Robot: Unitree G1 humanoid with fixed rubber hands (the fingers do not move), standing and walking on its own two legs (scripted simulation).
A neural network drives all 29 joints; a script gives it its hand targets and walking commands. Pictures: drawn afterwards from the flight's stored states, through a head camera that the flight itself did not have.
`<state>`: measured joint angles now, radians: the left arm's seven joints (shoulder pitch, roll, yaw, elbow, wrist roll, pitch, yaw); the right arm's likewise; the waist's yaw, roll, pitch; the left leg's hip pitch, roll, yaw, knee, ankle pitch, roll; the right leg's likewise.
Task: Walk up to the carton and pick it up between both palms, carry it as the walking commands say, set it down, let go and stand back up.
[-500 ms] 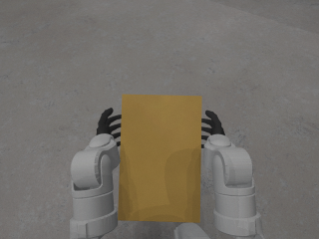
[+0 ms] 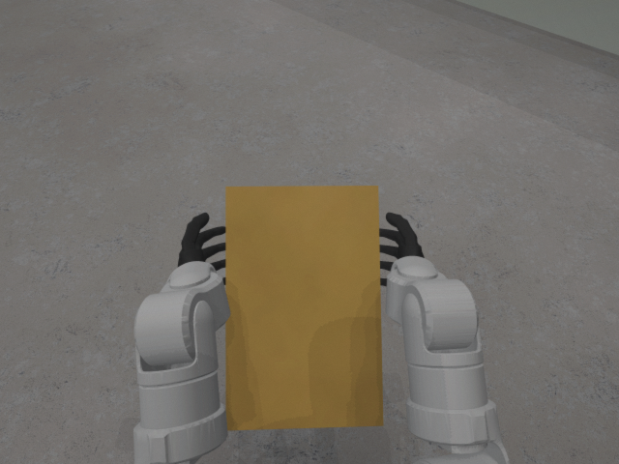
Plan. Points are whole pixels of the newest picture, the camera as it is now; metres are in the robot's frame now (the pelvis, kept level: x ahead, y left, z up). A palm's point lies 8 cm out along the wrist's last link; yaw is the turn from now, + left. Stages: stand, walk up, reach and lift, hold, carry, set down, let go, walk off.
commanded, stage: carry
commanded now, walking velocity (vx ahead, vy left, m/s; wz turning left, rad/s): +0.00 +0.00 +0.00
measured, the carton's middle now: (302, 289) +0.36 +0.02 -0.03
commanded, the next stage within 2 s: none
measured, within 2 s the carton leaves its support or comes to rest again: neither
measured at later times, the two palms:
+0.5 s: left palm (249, 106) +0.67 +0.12 +0.06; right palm (385, 110) +0.67 -0.12 +0.05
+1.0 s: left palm (261, 6) +1.10 +0.13 +0.04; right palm (359, 7) +1.11 -0.12 +0.03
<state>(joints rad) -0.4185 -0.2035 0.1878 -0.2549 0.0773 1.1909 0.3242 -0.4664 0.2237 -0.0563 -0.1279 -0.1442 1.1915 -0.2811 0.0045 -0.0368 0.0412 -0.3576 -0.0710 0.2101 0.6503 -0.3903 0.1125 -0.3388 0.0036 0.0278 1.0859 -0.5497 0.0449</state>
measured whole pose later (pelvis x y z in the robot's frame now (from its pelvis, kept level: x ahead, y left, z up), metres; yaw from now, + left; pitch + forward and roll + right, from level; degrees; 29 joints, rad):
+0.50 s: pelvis +0.35 -0.02 -0.02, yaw -2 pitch +6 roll +2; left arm -0.41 -0.20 0.18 -0.16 0.07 1.20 0.36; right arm -0.46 0.22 -0.07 -0.03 -0.14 1.21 -0.29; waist 0.02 -0.02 -0.01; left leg -0.33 0.01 0.15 0.81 -0.58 0.05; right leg -0.45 0.01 0.04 1.35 -0.70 0.01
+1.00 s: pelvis +0.77 -0.01 -0.02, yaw -2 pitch +4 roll +0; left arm -0.44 -0.21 0.20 -0.05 0.14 1.02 0.24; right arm -0.47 0.23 -0.15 0.06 -0.20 1.03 -0.21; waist 0.07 -0.03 0.06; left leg -0.49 -0.09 0.15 0.81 -0.41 0.16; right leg -0.35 0.07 0.06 1.31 -0.57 0.01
